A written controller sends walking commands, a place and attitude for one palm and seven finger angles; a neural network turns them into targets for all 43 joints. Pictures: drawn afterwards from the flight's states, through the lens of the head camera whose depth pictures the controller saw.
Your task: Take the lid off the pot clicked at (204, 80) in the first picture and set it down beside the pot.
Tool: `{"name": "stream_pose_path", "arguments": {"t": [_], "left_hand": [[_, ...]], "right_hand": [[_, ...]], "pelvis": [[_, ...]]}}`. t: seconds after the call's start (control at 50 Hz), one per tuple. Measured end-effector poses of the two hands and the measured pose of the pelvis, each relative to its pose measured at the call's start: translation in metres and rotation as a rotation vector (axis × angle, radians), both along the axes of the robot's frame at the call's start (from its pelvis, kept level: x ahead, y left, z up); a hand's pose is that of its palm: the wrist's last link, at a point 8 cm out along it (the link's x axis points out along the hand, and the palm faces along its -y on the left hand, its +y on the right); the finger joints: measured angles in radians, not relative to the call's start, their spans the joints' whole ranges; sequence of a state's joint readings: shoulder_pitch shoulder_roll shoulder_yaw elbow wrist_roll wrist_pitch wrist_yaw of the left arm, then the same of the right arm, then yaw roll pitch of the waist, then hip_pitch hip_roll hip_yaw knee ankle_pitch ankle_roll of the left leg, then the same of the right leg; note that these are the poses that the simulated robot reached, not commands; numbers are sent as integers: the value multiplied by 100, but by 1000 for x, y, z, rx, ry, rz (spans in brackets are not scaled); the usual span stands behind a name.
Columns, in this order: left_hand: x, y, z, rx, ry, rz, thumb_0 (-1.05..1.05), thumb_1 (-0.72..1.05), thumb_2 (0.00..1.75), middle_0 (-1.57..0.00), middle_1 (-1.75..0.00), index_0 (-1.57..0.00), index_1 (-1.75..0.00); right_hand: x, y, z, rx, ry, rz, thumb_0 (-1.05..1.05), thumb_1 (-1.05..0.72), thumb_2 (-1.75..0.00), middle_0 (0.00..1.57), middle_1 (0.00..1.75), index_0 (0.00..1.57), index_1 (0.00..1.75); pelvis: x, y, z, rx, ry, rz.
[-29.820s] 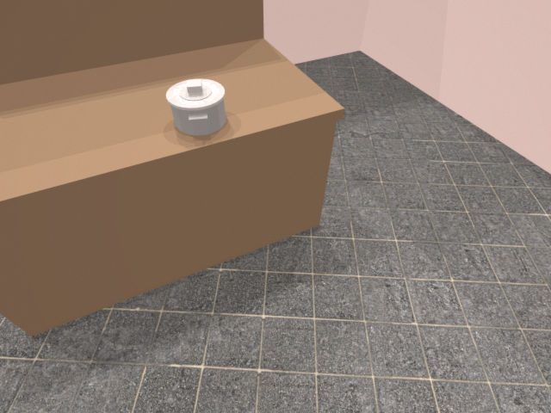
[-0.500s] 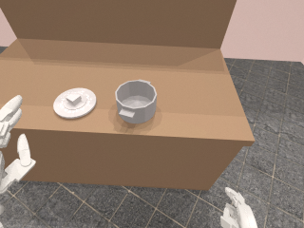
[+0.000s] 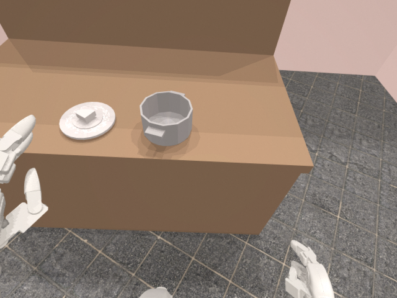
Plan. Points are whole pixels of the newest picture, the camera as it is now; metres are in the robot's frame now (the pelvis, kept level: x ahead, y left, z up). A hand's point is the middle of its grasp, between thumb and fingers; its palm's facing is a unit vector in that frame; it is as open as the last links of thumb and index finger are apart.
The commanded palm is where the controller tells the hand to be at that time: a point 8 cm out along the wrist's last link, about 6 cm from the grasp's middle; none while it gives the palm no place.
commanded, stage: step back with the hand held close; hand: left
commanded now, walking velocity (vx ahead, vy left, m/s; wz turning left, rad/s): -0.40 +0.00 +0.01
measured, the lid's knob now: (86, 114) +0.62 +0.40 -0.07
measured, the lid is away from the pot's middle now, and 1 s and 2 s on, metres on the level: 0.26 0.26 0.26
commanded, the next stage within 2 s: stop stepping back and stand still in 0.36 s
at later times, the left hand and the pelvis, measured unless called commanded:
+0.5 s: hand out of the picture +0.09 +0.26 +0.16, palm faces +0.36 -0.83 -0.43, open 7.5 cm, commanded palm +0.00 +0.30 +0.19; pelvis -0.11 +0.01 -0.01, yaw +4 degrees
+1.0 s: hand out of the picture -0.04 +0.25 +0.17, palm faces +0.35 -0.83 -0.44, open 7.5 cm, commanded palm -0.09 +0.30 +0.19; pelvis -0.21 +0.01 -0.01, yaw +2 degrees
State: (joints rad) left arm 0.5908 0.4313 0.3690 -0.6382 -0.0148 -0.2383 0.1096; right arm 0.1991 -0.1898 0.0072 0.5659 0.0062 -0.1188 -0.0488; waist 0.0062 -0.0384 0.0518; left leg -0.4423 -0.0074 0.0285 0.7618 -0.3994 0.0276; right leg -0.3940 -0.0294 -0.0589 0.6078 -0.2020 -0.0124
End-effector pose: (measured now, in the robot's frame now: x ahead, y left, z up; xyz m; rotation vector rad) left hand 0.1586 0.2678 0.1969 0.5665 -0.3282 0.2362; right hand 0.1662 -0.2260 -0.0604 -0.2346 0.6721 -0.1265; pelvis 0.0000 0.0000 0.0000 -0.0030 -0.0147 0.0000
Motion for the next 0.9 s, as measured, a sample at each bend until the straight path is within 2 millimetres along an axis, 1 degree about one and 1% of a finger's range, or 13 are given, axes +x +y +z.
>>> {"name": "stream_pose_path", "arguments": {"t": [0.08, 0.16, 0.3, 0.38, 0.46, 0.5, 0.54, 0.62, 0.66, 0.7, 0.78, 0.84, 0.9], "left_hand": [[-8, 2, 3, -24, -26, -3, 2, 88, 90, -21, -30, -21, -30], [-22, 8, -1, 19, -39, -7, 2, 88, 90, -21, -30, -21, -30], [-55, 5, 2, 44, -26, 17, 2, 88, 90, -21, -30, -21, -30], [-77, 10, 5, -2, -52, 18, 2, 88, 90, -21, -30, -21, -30], [-102, 21, -3, -8, -72, 19, 2, 88, 90, -21, -30, -21, -30], [-105, 30, -22, -63, -7, 56, 1, 88, 90, -21, -30, -21, -30], [-116, 33, -28, -105, 32, 94, 2, 89, 90, -21, -30, -21, -30], [-155, 21, -17, -15, 36, 78, 2, 89, 90, -21, -30, -21, -30], [-171, 14, -8, -13, -15, 37, 2, 89, 90, -21, -30, -21, -30], [-183, 15, 0, -38, -80, 17, 2, 88, 90, -21, -30, -21, -30], [-194, 32, 3, -65, -170, 49, 2, 88, 90, -21, -30, -21, -30], [-197, 41, 3, -76, -142, 86, 2, 88, 90, -21, -30, -21, -30], [-206, 42, -1, -89, -70, 101, 2, 89, 90, -21, -30, -20, -30]], "right_hand": [[-21, -10, 4, -30, 51, -28, 1, -90, -89, 21, 30, 20, 30], [-38, -17, 0, -55, 37, -54, 1, -90, -89, 21, 30, 20, 30], [-65, -13, -12, -7, 30, -53, 1, -90, -89, 21, 30, 20, 30], [-86, -6, -7, -18, 66, -34, 1, -91, -89, 21, 30, 20, 30], [-104, 2, -5, -46, 24, -18, 1, -90, -89, 21, 30, 20, 30], [-113, 5, -11, -34, 39, 4, 1, -90, -89, 21, 30, 20, 30], [-123, 8, -10, 0, 24, -7, 1, -90, -89, 21, 30, 20, 30], [-142, 11, -9, 33, -48, 2, 1, -90, -89, 21, 30, 20, 30], [-153, 12, -11, 13, -34, 16, 1, -90, -89, 21, 30, 20, 30], [-167, 12, -12, -11, 4, 14, 1, -90, -89, 21, 30, 20, 30], [-191, 14, -9, -42, -1, -13, 1, -90, -89, 21, 30, 20, 30], [-208, 18, -1, 6, -30, -34, 1, -90, -89, 21, 30, 20, 30], [-223, 22, 5, 38, -28, -26, 1, -90, -89, 21, 30, 20, 30]], "pelvis": [[-11, 0, 4, 22, 14, 12], [-28, 3, -5, 11, 18, 38], [-54, -2, -8, 10, 1, 25], [-73, 3, -2, 28, -1, 36], [-96, 12, -10, 3, -7, 57], [-108, 13, -10, -11, -16, 75], [-119, 11, -9, -11, -28, 55], [-136, 7, -16, -6, -42, 17], [-145, 9, -17, -16, -60, 33], [-152, 12, -14, -13, -63, 38], [-171, 19, -14, -21, -59, 24], [-183, 18, -5, -16, -66, 25], [-190, 15, 4, -28, -56, 29]]}}
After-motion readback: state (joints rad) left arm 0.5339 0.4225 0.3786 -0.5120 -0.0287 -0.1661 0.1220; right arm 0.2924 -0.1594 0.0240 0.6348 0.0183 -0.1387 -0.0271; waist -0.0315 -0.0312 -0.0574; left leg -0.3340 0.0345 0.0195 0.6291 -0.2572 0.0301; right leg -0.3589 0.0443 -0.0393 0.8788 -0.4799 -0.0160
